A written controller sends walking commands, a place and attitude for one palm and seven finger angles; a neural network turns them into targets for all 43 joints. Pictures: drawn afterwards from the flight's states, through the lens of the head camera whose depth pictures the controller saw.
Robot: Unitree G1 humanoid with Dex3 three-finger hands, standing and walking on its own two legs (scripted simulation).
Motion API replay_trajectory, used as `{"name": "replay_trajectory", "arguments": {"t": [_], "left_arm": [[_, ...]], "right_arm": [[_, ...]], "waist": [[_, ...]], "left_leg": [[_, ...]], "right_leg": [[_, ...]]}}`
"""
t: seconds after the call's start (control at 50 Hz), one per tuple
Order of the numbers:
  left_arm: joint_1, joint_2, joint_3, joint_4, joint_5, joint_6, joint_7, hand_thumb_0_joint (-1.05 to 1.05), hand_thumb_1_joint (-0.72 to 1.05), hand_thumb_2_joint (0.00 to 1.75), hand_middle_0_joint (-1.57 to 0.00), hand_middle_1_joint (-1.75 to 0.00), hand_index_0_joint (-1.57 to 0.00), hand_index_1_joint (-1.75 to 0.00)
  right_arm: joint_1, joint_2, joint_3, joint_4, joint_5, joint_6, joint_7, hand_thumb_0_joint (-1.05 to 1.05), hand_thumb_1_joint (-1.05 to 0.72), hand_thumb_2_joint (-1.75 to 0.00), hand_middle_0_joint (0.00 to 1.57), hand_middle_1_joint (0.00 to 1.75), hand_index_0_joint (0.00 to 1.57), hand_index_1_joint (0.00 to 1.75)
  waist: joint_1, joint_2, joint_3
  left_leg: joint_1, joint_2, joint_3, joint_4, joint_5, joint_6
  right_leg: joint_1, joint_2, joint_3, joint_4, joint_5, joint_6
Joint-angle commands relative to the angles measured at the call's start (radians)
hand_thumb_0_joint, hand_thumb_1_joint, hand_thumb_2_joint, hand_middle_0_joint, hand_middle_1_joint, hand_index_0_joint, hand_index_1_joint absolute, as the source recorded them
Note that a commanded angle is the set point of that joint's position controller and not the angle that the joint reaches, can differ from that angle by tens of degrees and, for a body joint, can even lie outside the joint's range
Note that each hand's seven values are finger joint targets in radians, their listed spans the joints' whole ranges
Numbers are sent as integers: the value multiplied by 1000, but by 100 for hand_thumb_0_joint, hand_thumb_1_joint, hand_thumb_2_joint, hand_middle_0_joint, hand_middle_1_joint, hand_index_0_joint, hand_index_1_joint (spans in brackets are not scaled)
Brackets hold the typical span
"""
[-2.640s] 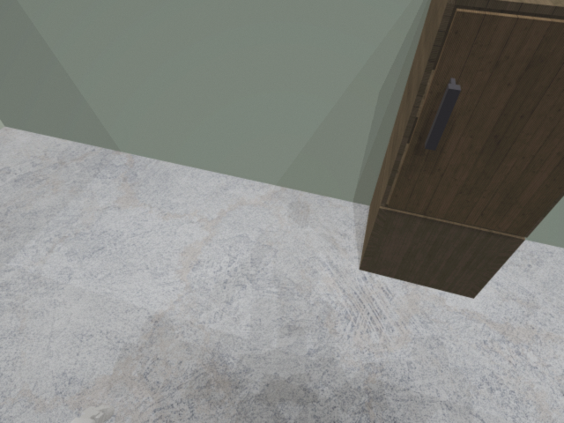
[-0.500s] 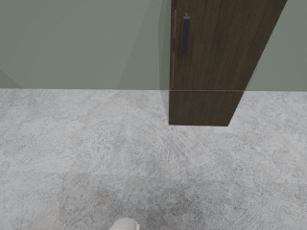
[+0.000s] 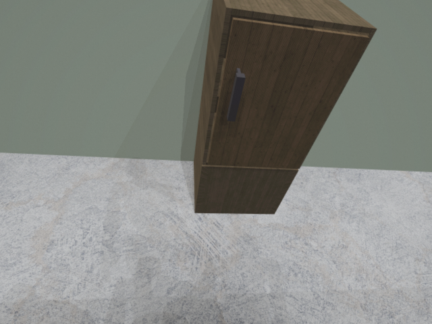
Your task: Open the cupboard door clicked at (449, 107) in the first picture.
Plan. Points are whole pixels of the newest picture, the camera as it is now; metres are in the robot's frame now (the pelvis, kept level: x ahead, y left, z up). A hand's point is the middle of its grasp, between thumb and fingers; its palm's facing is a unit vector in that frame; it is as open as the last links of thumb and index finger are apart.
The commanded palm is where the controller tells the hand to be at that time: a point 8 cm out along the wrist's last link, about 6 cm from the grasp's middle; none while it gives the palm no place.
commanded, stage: take the last steps up to it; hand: left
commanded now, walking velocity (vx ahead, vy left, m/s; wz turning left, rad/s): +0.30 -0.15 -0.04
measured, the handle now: (234, 94) +0.80 -0.02 +0.02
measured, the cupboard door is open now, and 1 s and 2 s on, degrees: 0 0 0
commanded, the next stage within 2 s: come to a stop and stand still in 0.48 s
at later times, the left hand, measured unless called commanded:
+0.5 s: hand (181, 263) +0.31 +0.08 -0.19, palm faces +0.01 -0.98 -0.18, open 7.2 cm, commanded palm none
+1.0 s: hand (188, 266) +0.30 +0.06 -0.18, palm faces +0.07 -0.97 -0.25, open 7.4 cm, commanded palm none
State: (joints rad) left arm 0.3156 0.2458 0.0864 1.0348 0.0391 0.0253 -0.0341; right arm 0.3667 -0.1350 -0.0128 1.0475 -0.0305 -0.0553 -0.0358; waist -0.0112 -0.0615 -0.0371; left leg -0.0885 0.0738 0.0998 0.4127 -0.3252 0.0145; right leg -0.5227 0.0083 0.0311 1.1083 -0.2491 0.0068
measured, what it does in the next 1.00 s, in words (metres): walks ahead: right foot, then left foot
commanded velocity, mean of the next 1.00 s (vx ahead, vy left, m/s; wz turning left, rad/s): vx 0.02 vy -0.06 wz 0.01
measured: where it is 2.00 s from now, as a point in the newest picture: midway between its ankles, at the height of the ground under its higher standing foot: outside the picture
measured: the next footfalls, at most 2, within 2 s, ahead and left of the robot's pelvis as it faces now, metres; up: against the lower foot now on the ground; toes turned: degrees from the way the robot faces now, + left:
right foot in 0.34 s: +0.27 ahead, -0.18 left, +0.00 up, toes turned -10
left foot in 0.70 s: +0.38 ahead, +0.00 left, +0.00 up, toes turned +8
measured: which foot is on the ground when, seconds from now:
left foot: down 0.00-0.34, up 0.36-0.68, down 0.70-1.00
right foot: up 0.00-0.32, down 0.34-0.76, up 0.78-1.00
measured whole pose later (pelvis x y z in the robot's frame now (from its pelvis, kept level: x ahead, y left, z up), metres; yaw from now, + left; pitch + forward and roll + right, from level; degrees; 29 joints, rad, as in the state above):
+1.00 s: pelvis +0.28 -0.13 -0.01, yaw -2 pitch -1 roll +0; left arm 0.24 0.17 0.07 1.00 0.01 0.04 0.04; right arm 0.06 -0.15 -0.06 0.97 -0.03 0.04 -0.03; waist 0.03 0.02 0.13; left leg -0.32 0.11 0.13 0.52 -0.17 -0.01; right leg -0.40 -0.04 0.01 0.95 -0.50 0.02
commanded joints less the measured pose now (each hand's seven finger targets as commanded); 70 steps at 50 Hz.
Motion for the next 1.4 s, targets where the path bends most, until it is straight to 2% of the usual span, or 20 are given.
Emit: {"name": "replay_trajectory", "arguments": {"t": [0.0, 0.18, 0.24, 0.28, 0.3, 0.32, 0.34, 0.4, 0.48, 0.62, 0.68, 0.74, 0.88, 1.0, 1.02, 1.04, 1.06, 1.1, 1.18, 1.38], "left_arm": [[-3, -23, -11, -42, 3, -9, -7, 0, 90, 90, -20, -30, -20, -30], [-314, -53, -47, -106, -13, -29, -20, 0, 90, 90, -20, -30, -20, -30], [-204, -19, -37, -64, -20, -42, -8, 0, 90, 90, -20, -30, -20, -30], [-1, 21, -18, 5, -16, -64, 1, 0, 90, 90, -20, -30, -20, -30], [144, 98, 4, 50, -9, -80, 13, 0, 90, 90, -20, -30, -20, -30], [246, 177, 26, 78, -10, -90, 30, 0, 90, 90, -20, -30, -20, -30], [235, 184, 23, 76, -32, -83, 42, 0, 90, 90, -20, -30, -20, -30], [2, 55, -13, 33, -29, -73, 54, 0, 90, 90, -20, -30, -20, -30], [-68, -25, -37, 13, -11, -96, 65, 0, 90, 90, -20, -30, -20, -30], [-37, -18, -49, 7, -18, -71, 63, 0, 90, 90, -20, -30, -20, -30], [7, -7, -48, 10, -29, -55, 74, 0, 90, 90, -20, -30, -20, -30], [78, -23, -46, -17, -34, -26, 91, 0, 90, 90, -20, -30, -20, -30], [14, -13, -5, -71, -28, 8, 75, 0, 90, 90, -20, -30, -20, -30], [124, -33, -5, -56, -21, 1, 66, 0, 90, 90, -20, -30, -20, -30], [147, 8, -2, -49, -11, -7, 69, 0, 90, 90, -20, -30, -20, -30], [92, 98, 1, -70, 3, -23, 74, 0, 90, 90, -20, -30, -20, -30], [48, 148, 2, -103, -2, -20, 72, 0, 90, 90, -20, -30, -20, -30], [-26, 162, 13, -119, 1, -16, 73, 0, 90, 90, -20, -30, -20, -30], [-51, 115, 4, -116, -8, -29, 81, 0, 90, 90, -20, -30, -20, -30], [67, 132, 5, -66, 2, -30, 84, 0, 90, 90, -20, -30, -20, -30]], "right_arm": [[127, -139, -21, 10, 10, -26, -17, 0, -90, -90, 20, 30, 20, 30], [284, -130, -25, 101, -6, -21, -23, 0, -90, -90, 20, 30, 20, 30], [251, -176, -46, 110, 0, -14, -20, 0, -90, -90, 20, 30, 20, 30], [213, -181, -55, 108, 14, -12, -17, 0, -90, -90, 20, 30, 20, 30], [220, -150, -53, 105, 26, -13, -5, 0, -90, -90, 20, 30, 20, 30], [267, -65, -39, 84, 37, -18, 2, 0, -90, -90, 20, 30, 20, 30], [197, -74, -36, 48, 45, -7, -4, 0, -90, -90, 20, 30, 20, 30], [73, -52, -49, 33, 21, 13, 10, 0, -90, -90, 20, 30, 20, 30], [130, 6, -42, 32, 2, 50, 14, 0, -90, -90, 20, 30, 20, 30], [-42, -7, -16, -22, 8, 41, 12, 0, -90, -90, 20, 30, 20, 30], [-10, -70, -20, -5, 13, 31, 1, 0, -90, -90, 20, 30, 20, 30], [-42, -181, -41, -27, 26, 47, -19, 0, -90, -90, 20, 30, 20, 30], [-207, -218, -79, -103, 6, 78, -20, 0, -90, -90, 20, 30, 20, 30], [-309, -202, -96, -130, 7, 96, 11, 0, -90, -90, 20, 30, 20, 30], [-297, -163, -91, -129, 14, 101, 18, 0, -90, -90, 20, 30, 20, 30], [-244, -85, -77, -143, 17, 108, 25, 0, -90, -90, 20, 30, 20, 30], [-275, -93, -80, -162, 17, 117, 26, 0, -90, -90, 20, 30, 20, 30], [-290, -111, -82, -153, 6, 132, 38, 0, -90, -90, 20, 30, 20, 30], [-187, -160, -81, -104, -1, 116, 49, 0, -90, -90, 20, 30, 20, 30], [-196, -133, -58, -125, 11, 104, 47, 0, -90, -90, 20, 30, 20, 30]], "waist": [[7, 256, 186], [-79, 244, 238], [-26, 268, 124], [68, 222, -5], [132, 102, -117], [133, -158, -258], [129, -92, -255], [49, 36, 31], [-49, 36, 77], [-14, -31, 78], [-25, 90, -3], [-1, 380, 16], [9, 143, -71], [70, 216, -78], [84, 86, -48], [53, -208, 28], [67, -251, 74], [47, -127, 125], [26, -134, 115], [81, -134, 34]], "left_leg": [[-20, 183, -76, -177, 471, -16], [113, 218, -36, -143, 701, 70], [125, 241, -11, -11, 954, 71], [60, 203, 21, 215, 902, 30], [-164, 170, 30, 456, 620, -2], [-447, -19, 46, 821, -238, -37], [-458, -15, -86, 988, -300, 4], [-486, 91, -106, 982, -92, 10], [-371, 93, -55, 753, -59, -15], [-276, 25, 8, 301, 56, -35], [-52, 62, -39, 72, 613, -8], [47, 332, -256, 35, 1304, 189], [46, 290, -141, 23, 917, 188], [-205, 185, -66, 92, 296, 83], [-278, 99, -26, 185, 54, 27], [-389, -37, 8, 360, -189, -39], [-384, -58, -81, 506, -253, -35], [-413, -45, -155, 669, -138, -25], [-479, -42, -149, 726, 27, -49], [-385, -49, -87, 426, -83, -67]], "right_leg": [[-203, -36, -22, 132, 100, 16], [-176, -74, -161, -332, 84, -9], [81, -10, -200, -478, 23, -56], [392, 18, -208, -610, 144, -77], [701, -124, -53, -604, 200, -132], [934, -417, 332, -644, 354, -240], [826, -461, 389, -729, 372, -277], [405, -353, 169, -817, 120, -225], [204, -278, -45, -848, 318, -195], [312, -208, -71, -748, 632, -186], [330, -147, -100, -583, 586, -81], [174, -47, -111, -352, -234, 17], [61, -37, -8, -30, -294, 19], [344, -50, -100, -485, -14, 19], [379, -88, -53, -635, 72, 21], [310, -271, 211, -798, 82, -39], [170, -412, 368, -888, 70, -124], [75, -388, 353, -934, -215, -142], [244, -311, 197, -848, -10, -101], [418, -339, 172, -820, 155, -150]]}}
